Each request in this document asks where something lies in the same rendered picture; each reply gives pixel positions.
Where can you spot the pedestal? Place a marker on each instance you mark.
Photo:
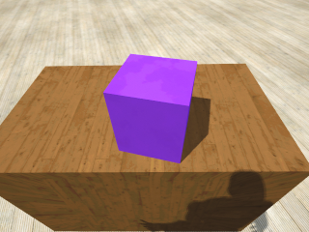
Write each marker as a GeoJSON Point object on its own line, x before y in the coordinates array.
{"type": "Point", "coordinates": [60, 162]}

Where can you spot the carton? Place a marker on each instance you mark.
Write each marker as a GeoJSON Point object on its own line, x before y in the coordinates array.
{"type": "Point", "coordinates": [148, 102]}

